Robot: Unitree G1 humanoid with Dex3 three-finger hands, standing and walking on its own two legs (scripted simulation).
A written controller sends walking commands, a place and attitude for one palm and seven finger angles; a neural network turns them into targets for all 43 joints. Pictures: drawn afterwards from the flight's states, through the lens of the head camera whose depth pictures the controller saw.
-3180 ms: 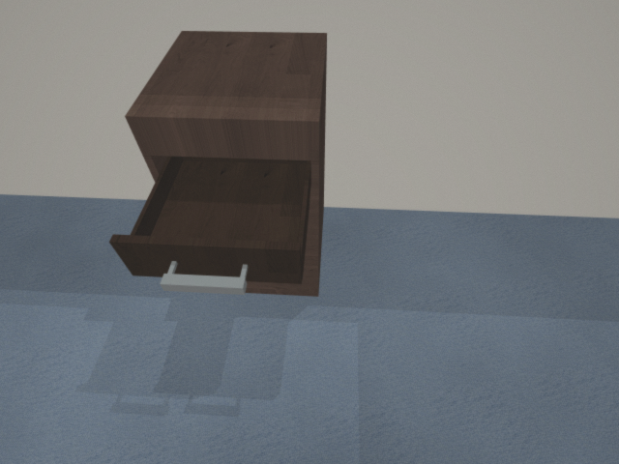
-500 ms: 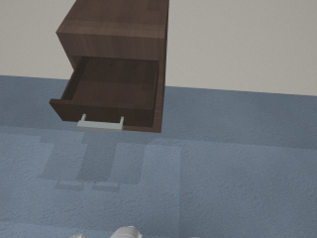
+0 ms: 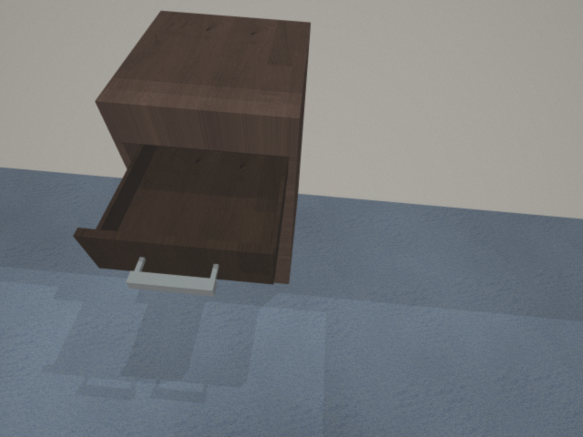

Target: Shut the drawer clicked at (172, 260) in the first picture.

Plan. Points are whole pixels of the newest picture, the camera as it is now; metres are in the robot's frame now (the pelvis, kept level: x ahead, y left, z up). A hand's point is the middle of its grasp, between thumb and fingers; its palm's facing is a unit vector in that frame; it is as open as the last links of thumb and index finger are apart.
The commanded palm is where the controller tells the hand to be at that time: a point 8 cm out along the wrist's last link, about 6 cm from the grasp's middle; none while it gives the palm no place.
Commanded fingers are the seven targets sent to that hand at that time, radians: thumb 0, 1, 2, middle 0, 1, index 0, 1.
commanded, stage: come to a stop and stand still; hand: left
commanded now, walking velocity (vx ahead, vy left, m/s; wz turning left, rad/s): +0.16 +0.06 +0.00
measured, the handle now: (175, 274) +0.42 +0.25 -0.17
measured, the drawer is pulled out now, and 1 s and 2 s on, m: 0.27 0.27 0.27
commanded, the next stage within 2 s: look again from close up in 1.12 s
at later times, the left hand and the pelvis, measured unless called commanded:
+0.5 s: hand out of the picture +0.13 +0.17 -0.16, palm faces +0.09 -0.97 -0.23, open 7.3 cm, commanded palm none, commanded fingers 0.00 0.90 0.90 -0.20 -0.30 -0.20 -0.30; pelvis +0.06 -0.02 +0.01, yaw +3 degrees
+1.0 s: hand out of the picture +0.06 +0.23 -0.16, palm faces -0.01 -0.97 -0.25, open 7.4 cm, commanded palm none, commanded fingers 0.00 0.90 0.90 -0.20 -0.30 -0.20 -0.30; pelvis +0.04 +0.04 +0.00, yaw -2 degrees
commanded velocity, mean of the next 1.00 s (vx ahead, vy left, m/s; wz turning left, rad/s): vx -0.08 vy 0.02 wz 0.00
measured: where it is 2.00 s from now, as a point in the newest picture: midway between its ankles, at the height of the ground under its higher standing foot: outside the picture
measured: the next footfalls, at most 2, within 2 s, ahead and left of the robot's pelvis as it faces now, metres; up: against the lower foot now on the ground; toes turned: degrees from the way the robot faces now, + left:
right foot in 0.18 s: +0.07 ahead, -0.08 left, +0.00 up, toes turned -2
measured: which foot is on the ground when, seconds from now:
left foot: down 0.00-1.00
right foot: up 0.00-0.16, down 0.18-1.00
